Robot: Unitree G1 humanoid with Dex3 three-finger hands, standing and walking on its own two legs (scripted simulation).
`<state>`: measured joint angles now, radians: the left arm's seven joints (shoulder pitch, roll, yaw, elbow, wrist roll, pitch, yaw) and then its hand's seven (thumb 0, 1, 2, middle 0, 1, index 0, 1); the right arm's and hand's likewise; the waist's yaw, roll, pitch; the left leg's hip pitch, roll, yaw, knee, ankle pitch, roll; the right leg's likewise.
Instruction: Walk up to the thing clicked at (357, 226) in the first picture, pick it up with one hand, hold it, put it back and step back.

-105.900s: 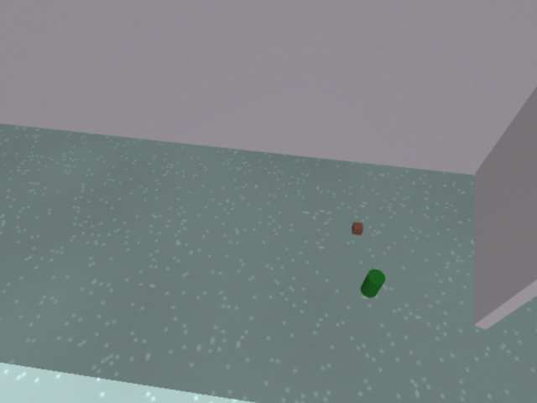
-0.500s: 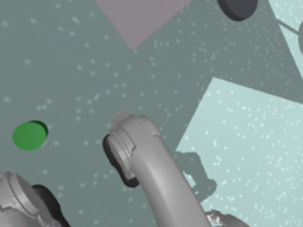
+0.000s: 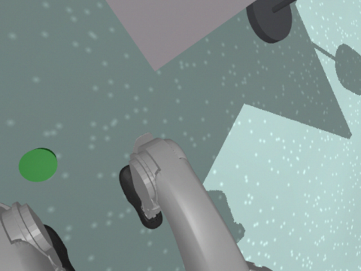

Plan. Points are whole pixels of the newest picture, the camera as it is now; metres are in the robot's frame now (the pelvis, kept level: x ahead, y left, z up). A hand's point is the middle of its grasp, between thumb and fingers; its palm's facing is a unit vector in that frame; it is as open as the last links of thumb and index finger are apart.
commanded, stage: rest palm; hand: left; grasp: from above
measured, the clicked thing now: out of the picture +0.58 +0.30 -0.33
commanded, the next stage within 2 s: none
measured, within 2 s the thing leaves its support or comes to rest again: neither
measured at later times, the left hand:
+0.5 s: hand out of the picture +0.52 +0.26 -0.24, palm faces -0.04 -0.43 -0.90, open 14.4 cm
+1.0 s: hand out of the picture +0.53 +0.26 -0.25, palm faces -0.04 -0.45 -0.89, open 14.4 cm
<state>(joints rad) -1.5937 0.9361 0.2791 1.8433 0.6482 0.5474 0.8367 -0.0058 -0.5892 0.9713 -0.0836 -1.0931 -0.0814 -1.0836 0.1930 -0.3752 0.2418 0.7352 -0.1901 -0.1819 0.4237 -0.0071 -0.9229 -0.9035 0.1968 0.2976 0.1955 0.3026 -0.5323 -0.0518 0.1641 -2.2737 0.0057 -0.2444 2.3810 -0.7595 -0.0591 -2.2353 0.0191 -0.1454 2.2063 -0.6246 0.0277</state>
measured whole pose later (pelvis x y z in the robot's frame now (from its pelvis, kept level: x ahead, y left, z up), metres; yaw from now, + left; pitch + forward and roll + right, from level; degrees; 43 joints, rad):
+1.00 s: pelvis +0.00 +0.00 -0.01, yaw -1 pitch +35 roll -14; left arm -1.62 1.04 0.25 1.85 0.57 0.48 0.88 -0.01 -0.59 1.01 -0.09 -1.04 -0.05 -1.07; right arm 0.12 -0.43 0.35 0.69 -0.23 -0.19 0.45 -0.01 -0.92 -0.91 0.20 0.30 0.19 0.30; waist -0.57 -0.09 0.26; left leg -2.29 0.00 -0.28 2.42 -0.77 -0.06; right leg -2.23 0.02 -0.17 2.22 -0.63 0.04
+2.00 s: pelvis +0.00 +0.00 +0.00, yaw -2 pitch +35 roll -15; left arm -1.61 1.06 0.24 1.81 0.57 0.49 0.86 -0.01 -0.59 1.00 -0.09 -1.03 -0.05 -1.05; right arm 0.10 -0.43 0.35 0.68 -0.22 -0.19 0.44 -0.01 -0.92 -0.91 0.20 0.30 0.19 0.30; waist -0.57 -0.10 0.27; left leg -2.27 0.00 -0.28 2.40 -0.77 -0.05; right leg -2.21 0.02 -0.17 2.20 -0.63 0.04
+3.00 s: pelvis +0.00 +0.00 +0.00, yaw -1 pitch +35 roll -14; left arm -1.59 1.05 0.25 1.79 0.57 0.50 0.84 -0.01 -0.56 0.99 -0.08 -1.04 -0.06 -1.05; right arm 0.08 -0.43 0.35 0.69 -0.22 -0.18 0.42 -0.01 -0.91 -0.90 0.20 0.30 0.19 0.30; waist -0.55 -0.10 0.28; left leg -2.26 0.00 -0.27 2.40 -0.77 -0.05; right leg -2.20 0.02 -0.17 2.20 -0.63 0.04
